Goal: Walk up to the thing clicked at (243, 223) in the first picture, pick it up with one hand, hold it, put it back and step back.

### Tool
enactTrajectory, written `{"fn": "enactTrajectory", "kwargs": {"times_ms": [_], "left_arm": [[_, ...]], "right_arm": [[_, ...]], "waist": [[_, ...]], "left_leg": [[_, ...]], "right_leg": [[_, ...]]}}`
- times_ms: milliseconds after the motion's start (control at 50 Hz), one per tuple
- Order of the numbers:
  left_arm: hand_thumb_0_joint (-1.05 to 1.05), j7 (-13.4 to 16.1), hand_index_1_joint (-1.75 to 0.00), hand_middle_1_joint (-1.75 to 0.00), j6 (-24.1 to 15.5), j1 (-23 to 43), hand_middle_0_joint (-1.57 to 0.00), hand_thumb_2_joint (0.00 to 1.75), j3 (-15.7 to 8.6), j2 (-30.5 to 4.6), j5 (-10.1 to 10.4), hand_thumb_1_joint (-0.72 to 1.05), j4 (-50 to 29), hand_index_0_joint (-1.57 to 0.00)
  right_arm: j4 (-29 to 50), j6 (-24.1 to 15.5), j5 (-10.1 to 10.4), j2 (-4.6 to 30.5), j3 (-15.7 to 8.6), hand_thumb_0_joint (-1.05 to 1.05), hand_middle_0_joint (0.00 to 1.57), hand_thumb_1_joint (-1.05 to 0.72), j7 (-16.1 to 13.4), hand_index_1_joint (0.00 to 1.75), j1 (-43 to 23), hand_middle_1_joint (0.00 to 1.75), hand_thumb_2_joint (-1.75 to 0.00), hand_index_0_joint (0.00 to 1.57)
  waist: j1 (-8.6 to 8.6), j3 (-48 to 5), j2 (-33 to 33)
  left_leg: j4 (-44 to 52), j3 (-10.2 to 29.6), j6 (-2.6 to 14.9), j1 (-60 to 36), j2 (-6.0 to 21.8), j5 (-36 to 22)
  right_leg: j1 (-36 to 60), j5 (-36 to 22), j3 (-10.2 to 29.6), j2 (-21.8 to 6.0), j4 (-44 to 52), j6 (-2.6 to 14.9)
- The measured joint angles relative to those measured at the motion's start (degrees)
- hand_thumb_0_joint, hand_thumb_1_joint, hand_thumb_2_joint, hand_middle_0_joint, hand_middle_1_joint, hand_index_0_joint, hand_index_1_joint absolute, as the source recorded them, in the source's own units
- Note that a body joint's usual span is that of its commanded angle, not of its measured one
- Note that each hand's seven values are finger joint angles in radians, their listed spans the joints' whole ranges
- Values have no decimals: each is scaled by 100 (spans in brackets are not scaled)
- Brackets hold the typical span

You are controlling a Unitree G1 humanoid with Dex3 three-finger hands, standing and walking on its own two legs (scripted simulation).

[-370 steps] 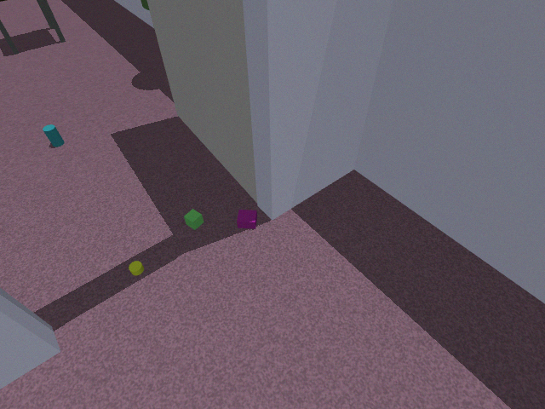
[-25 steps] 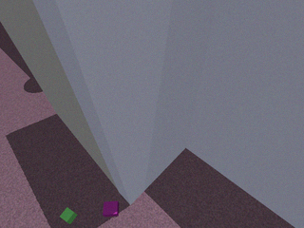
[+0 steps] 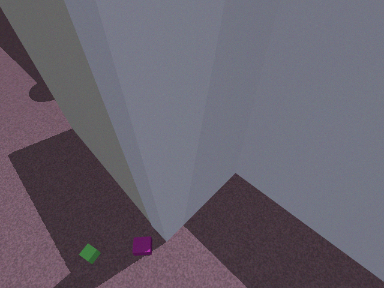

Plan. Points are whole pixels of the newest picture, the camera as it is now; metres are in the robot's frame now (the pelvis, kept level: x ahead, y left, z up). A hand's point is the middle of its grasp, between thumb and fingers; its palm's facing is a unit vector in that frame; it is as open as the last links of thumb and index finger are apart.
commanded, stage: walk up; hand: left
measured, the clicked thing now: (142, 246) +0.43 +0.27 -0.75
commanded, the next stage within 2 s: none
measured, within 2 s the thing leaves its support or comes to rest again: neither
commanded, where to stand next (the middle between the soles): +0.04 +0.03 m, yaw +0 degrees
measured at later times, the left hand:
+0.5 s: hand out of the picture +0.10 +0.29 -0.16, palm faces +0.00 -0.94 -0.33, open 7.4 cm
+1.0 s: hand out of the picture +0.09 +0.27 -0.14, palm faces +0.02 -0.93 -0.37, open 7.4 cm
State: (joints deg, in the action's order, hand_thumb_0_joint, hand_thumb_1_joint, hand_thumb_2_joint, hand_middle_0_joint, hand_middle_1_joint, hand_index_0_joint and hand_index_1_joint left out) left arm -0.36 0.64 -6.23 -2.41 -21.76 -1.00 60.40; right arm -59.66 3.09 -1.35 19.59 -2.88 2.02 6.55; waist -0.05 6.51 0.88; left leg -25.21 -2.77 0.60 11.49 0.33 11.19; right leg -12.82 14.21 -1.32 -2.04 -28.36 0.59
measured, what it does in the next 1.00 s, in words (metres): stands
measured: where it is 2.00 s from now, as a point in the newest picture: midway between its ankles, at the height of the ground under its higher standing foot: outside the picture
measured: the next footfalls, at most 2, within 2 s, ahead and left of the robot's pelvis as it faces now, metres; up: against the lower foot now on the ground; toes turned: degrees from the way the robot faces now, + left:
none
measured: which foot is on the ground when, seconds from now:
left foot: down 0.00-1.00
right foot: down 0.00-1.00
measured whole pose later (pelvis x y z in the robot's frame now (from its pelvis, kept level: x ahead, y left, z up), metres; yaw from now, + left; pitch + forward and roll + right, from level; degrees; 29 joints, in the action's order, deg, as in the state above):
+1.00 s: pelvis +0.01 +0.01 +0.01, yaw +2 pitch -3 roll +0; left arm -0.4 -0.7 -5.0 -1.0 -20.2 -0.9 64.3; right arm -61.9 1.1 -0.4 20.3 -1.6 0.9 5.9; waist -0.2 4.0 -1.2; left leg -17.9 1.1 -1.0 1.7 0.8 13.6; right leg -7.8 9.4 -1.2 -2.3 -19.8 -1.5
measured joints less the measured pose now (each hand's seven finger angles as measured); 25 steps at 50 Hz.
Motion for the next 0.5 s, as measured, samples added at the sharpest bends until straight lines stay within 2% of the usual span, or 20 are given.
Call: {"fn": "enactTrajectory", "kwargs": {"times_ms": [80, 180, 240, 280, 300, 320, 340, 380, 400, 420, 440, 500], "left_arm": [[1, 2, -30, -30, -29, -175, -21, 90, 9, 84, -39, 90, 21, -20], [1, 18, -30, -30, -24, -237, -21, 90, 14, 197, -127, 90, -47, -20], [1, 38, -30, -30, -55, -172, -21, 90, -17, 190, -162, 90, -172, -20], [1, 44, -30, -30, -73, -113, -21, 90, -15, 145, -149, 90, -245, -20], [1, 41, -30, -30, -69, -80, -21, 90, -8, 116, -126, 90, -277, -20], [1, 43, -30, -30, -53, -9, -21, 90, -4, 69, -84, 90, -289, -20], [1, 52, -30, -30, -31, 57, -21, 90, -3, 31, -34, 90, -299, -20], [1, 54, -30, -30, -7, 96, -21, 90, 17, 1, 28, 90, -317, -20], [1, 41, -30, -30, -9, 101, -21, 90, 37, -6, 35, 90, -296, -20], [1, 22, -30, -30, -19, 107, -21, 90, 54, -22, 35, 90, -264, -20], [1, 11, -30, -30, -35, 110, -21, 90, 65, -35, 38, 90, -228, -20], [1, 15, -30, -30, -61, 120, -21, 90, 115, 0, 58, 90, -109, -20]], "right_arm": [[82, 36, 24, 29, -11, 1, 20, -90, 5, 30, -30, 30, -90, 21], [247, 46, 49, 175, -71, 1, 20, -90, 30, 30, -60, 30, -90, 21], [312, 44, 50, 245, -100, 1, 20, -90, 26, 30, -5, 30, -90, 21], [311, 0, 42, 266, -98, 1, 20, -90, 7, 30, 52, 30, -90, 21], [299, -43, 29, 272, -92, 1, 20, -90, -9, 30, 89, 30, -90, 21], [255, -91, 0, 227, -99, 1, 20, -90, -42, 30, 97, 30, -90, 20], [208, -125, -26, 163, -86, 1, 20, -90, -68, 30, 108, 30, -90, 20], [137, -161, -30, 64, -23, 1, 20, -90, -78, 30, 160, 30, -90, 20], [104, -167, -18, 33, 8, 1, 20, -90, -73, 30, 177, 30, -90, 21], [80, -168, 2, 2, 38, 1, 20, -90, -72, 30, 181, 30, -90, 21], [69, -166, 20, -23, 63, 1, 20, -90, -74, 30, 166, 30, -90, 21], [83, -185, 71, -53, 93, 1, 20, -90, -108, 30, 79, 30, -90, 21]], "waist": [[-14, 30, -156], [-97, 78, -278], [-115, 92, -272], [-85, 71, -240], [-51, 56, -221], [-33, 98, -104], [-61, 142, 28], [-87, 108, 122], [-66, 66, 122], [-56, 32, 144], [-54, 13, 171], [7, -50, 126]], "left_leg": [[-217, 82, -50, 95, 63, 108], [-1169, 333, 15, 430, -83, 1325], [-1630, 455, 37, 488, -88, 1589], [-1245, 480, 48, 290, -5, 1462], [-769, 486, 38, 102, 45, 1066], [-545, 455, -27, 2, -18, 681], [-463, 400, -45, -78, -94, 627], [-359, 369, -35, -188, -97, 658], [-334, 389, -29, -225, -70, 677], [-302, 387, -30, -276, -59, 689], [-282, 363, -32, -334, -58, 703], [-207, 326, -27, -481, -26, 712]], "right_leg": [[33, -162, -71, 58, 37, -52], [-90, -154, -56, 36, 7, -27], [-208, -148, -91, -15, -37, -64], [-305, -101, -138, -58, -135, -132], [-365, -41, -169, -86, -244, -179], [-396, 24, -150, -182, -369, -216], [-400, 37, -69, -251, -440, -182], [-306, 303, 54, -174, -324, -91], [-216, 284, 65, -120, -192, -76], [-117, -24, 64, -107, -15, -59], [-37, -280, 76, -113, 103, -116], [142, -253, 101, -89, 269, -291]]}}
